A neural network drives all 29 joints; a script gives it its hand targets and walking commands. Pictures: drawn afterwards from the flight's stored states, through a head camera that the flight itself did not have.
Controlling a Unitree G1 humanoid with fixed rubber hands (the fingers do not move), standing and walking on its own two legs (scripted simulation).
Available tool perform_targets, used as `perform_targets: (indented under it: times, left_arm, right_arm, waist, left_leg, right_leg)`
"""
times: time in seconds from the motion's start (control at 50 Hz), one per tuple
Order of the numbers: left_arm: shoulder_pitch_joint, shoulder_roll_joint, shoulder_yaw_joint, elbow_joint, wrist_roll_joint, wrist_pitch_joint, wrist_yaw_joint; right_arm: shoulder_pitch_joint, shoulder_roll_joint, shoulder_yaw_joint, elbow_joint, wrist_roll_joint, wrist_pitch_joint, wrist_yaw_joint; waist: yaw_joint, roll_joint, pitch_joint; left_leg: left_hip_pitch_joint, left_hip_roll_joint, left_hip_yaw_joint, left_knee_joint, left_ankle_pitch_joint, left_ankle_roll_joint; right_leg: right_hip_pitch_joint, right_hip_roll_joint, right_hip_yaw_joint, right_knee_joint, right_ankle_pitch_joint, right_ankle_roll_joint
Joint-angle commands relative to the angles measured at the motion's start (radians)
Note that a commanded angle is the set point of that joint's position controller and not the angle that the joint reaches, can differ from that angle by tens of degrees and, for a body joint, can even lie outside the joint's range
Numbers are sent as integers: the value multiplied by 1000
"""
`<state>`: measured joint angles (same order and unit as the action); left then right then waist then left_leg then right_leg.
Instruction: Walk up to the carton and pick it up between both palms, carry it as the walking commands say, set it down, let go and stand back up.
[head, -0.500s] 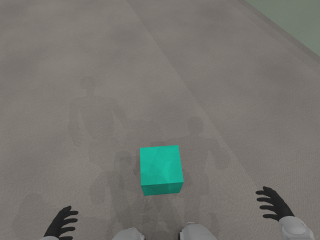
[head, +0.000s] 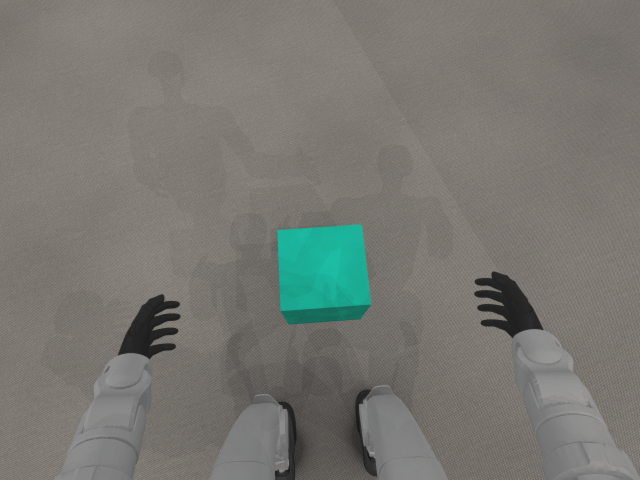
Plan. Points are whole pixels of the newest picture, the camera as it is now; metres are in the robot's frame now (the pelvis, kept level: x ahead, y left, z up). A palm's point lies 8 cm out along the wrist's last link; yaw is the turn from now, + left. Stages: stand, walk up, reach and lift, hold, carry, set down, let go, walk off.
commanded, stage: reach and lift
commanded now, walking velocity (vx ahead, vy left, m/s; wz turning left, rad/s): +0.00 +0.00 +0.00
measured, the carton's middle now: (322, 278) +0.48 +0.00 -0.60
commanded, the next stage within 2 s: none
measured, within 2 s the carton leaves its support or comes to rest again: neither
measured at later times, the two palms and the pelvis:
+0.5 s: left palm (197, 269) +0.39 +0.20 -0.16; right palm (463, 249) +0.41 -0.22 -0.16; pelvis -0.01 +0.00 -0.03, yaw +1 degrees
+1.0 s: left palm (213, 241) +0.45 +0.19 -0.21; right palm (432, 218) +0.48 -0.19 -0.19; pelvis -0.03 -0.01 -0.05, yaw +1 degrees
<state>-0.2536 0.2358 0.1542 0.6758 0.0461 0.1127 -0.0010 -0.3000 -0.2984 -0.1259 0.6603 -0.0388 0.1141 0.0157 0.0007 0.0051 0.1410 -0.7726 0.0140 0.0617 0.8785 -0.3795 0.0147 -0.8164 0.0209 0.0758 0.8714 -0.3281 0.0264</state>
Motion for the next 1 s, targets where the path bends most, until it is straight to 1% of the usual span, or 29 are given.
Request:
perform_targets:
  times: [0.0, 0.04, 0.1, 0.16, 0.22, 0.24, 0.3, 0.36, 0.38, 0.4, 0.42, 0.44, 0.48, 0.52, 0.54, 0.6, 0.64, 0.68, 0.7, 0.74, 0.76, 0.78, 0.8, 0.84, 0.86, 0.9, 0.92, 0.96, 0.98]
  left_arm:
    - [-376, 151, 53, -157, -95, 3, 3]
    - [-426, 101, 56, -148, -96, 17, 30]
    - [-569, 118, 90, -19, -82, 36, 23]
    - [-561, 132, 119, 51, -37, 57, 56]
    - [-593, 87, 142, 88, -38, 31, 58]
    - [-575, 39, 119, 150, -49, 36, 64]
    - [-636, 49, 177, 51, -12, -31, 78]
    - [-701, 70, 187, 3, 1, -67, 110]
    - [-772, 50, 167, 5, -19, -78, 105]
    - [-793, 70, 177, -20, -20, -83, 104]
    - [-856, 81, 154, -68, -25, -90, 112]
    - [-883, 84, 150, -98, -46, -102, 113]
    - [-871, 78, 148, -13, -52, -93, 113]
    - [-961, 82, 170, 80, -58, -86, 103]
    - [-938, 72, 171, 142, -54, -68, 86]
    - [-961, 92, 239, 113, -4, -61, 89]
    - [-933, 107, 251, 128, -17, -65, 88]
    - [-994, 94, 264, 185, 0, -53, 74]
    - [-963, 78, 260, 269, 7, -42, 74]
    - [-1033, 79, 257, 163, 32, -52, 75]
    - [-1047, 34, 262, 195, 35, -51, 73]
    - [-1043, 79, 289, 55, 58, -76, 82]
    - [-1072, 102, 282, -12, 36, -90, 81]
    - [-1062, 42, 265, 98, 39, -87, 65]
    - [-1152, 86, 233, -21, 26, -94, 63]
    - [-1089, 38, 224, 41, 12, -94, 70]
    - [-1134, 59, 234, 40, 8, -98, 61]
    - [-1191, 39, 237, 107, 8, -85, 74]
    - [-1190, 56, 254, 92, 19, -85, 84]
  right_arm:
    - [-298, -128, -60, -110, 60, 14, -17]
    - [-427, -165, -84, -93, 47, 7, -7]
    - [-589, -120, -57, -54, 82, 11, 1]
    - [-594, -174, -82, 68, 53, 23, 8]
    - [-634, -154, -89, 91, 49, 10, 2]
    - [-638, -145, -108, 81, 38, 3, 4]
    - [-671, -99, -100, 70, 53, -52, 11]
    - [-718, -134, -105, 84, 67, -85, -18]
    - [-751, -104, -88, 106, 93, -88, -22]
    - [-774, -84, -80, 80, 106, -90, -22]
    - [-822, -150, -129, 5, 71, -106, -30]
    - [-846, -130, -92, 18, 120, -105, -39]
    - [-887, -162, -115, 46, 70, -107, -58]
    - [-955, -101, -92, 120, 77, -92, -53]
    - [-947, -63, -72, 189, 79, -67, -41]
    - [-1030, -109, -126, 70, 64, -72, -41]
    - [-976, -121, -132, 113, 22, -71, -53]
    - [-1042, -69, -121, 128, 31, -59, -55]
    - [-1055, -111, -186, 155, -28, -63, -53]
    - [-1107, -98, -179, 127, -19, -56, -37]
    - [-1081, -54, -181, 166, -25, -60, -28]
    - [-1060, -50, -159, 50, -20, -72, -25]
    - [-1055, -79, -196, 30, -27, -80, -39]
    - [-1052, -40, -180, 111, -37, -76, -39]
    - [-1063, -18, -170, 29, -18, -78, -29]
    - [-1060, -30, -138, 41, -8, -84, -22]
    - [-1086, -42, -145, 97, -5, -81, -26]
    - [-1131, -75, -177, 142, -30, -78, -30]
    - [-1163, -96, -206, 128, -39, -81, -30]
  waist:
    - [-18, -66, -655]
    - [16, 1, -697]
    - [45, -21, -656]
    - [53, -13, -698]
    - [56, -17, -790]
    - [11, -39, -764]
    - [94, -32, -933]
    - [84, -35, -1105]
    - [69, -12, -1104]
    - [105, -27, -1129]
    - [21, -37, -1196]
    - [95, 40, -1247]
    - [22, -31, -1238]
    - [69, -43, -1086]
    - [54, -74, -1032]
    - [88, -27, -1222]
    - [52, -73, -1269]
    - [101, -64, -1212]
    - [34, -72, -1059]
    - [101, -45, -1169]
    - [52, -48, -1118]
    - [95, -62, -1320]
    - [48, -46, -1423]
    - [68, 5, -1257]
    - [41, -28, -1417]
    - [51, -17, -1331]
    - [84, -14, -1319]
    - [37, 9, -1250]
    - [51, -2, -1216]
  left_leg:
    - [57, -46, -78, 25, 266, -24]
    - [87, -43, -106, -1, 294, -39]
    - [-14, -37, -95, 15, 107, -36]
    - [38, -45, -82, 18, 170, -68]
    - [5, -57, -73, 47, 294, -63]
    - [-1, -55, -87, 35, 292, -62]
    - [38, -65, -100, 85, 544, -54]
    - [124, -65, -113, 127, 739, -54]
    - [44, -70, -90, 132, 661, -50]
    - [54, -72, -99, 120, 730, -50]
    - [122, -57, -131, 124, 775, -44]
    - [174, -72, -115, 146, 821, -49]
    - [42, -75, -103, 140, 758, -46]
    - [-135, -85, -96, 90, 595, -32]
    - [-217, -83, -87, 99, 524, -27]
    - [-69, -79, -91, 146, 659, -37]
    - [-122, -80, -82, 124, 682, -46]
    - [-207, -94, -59, 117, 624, -37]
    - [-267, -81, -104, 111, 610, -36]
    - [-196, -85, -76, 102, 645, -41]
    - [-206, -78, -95, 117, 676, -41]
    - [-79, -74, -102, 143, 805, -49]
    - [-130, -76, -83, 169, 846, -56]
    - [-259, -88, -70, 135, 797, -60]
    - [-108, -70, -116, 158, 874, -44]
    - [-115, -66, -115, 176, 877, -43]
    - [-168, -73, -96, 182, 796, -53]
    - [-185, -61, -105, 206, 704, -41]
    - [-202, -67, -101, 227, 647, -49]
  right_leg:
    - [81, 0, -60, 31, 229, 5]
    - [-4, 12, -82, 55, 152, -11]
    - [-86, 4, -92, 61, 33, 2]
    - [-115, 14, -109, 70, 47, -1]
    - [-124, 26, -93, 89, 142, -3]
    - [-133, 37, -109, 66, 141, -1]
    - [-136, 41, -75, 114, 327, -9]
    - [-121, 58, -58, 116, 452, -8]
    - [-96, 45, -35, 121, 499, -10]
    - [-114, 54, -52, 131, 499, -4]
    - [-132, 54, -60, 109, 523, 5]
    - [-156, 49, -33, 118, 520, -5]
    - [-59, 58, -42, 118, 606, -13]
    - [-91, 39, -14, 89, 487, -6]
    - [-137, 40, -36, 134, 459, 1]
    - [-143, 43, -43, 139, 517, 7]
    - [-42, 47, -40, 139, 618, -7]
    - [-57, 34, -29, 133, 589, 12]
    - [-189, 40, -45, 138, 545, 10]
    - [-173, 47, -53, 137, 546, 11]
    - [-279, 55, -56, 139, 531, 4]
    - [-151, 56, -44, 148, 670, -1]
    - [-71, 48, -34, 170, 765, -19]
    - [-168, 37, -20, 168, 726, -15]
    - [-161, 49, -49, 185, 690, -9]
    - [-260, 50, -37, 174, 668, -9]
    - [-251, 49, -39, 192, 641, -5]
    - [-404, 50, -57, 220, 490, 8]
    - [-436, 55, -59, 229, 440, 5]
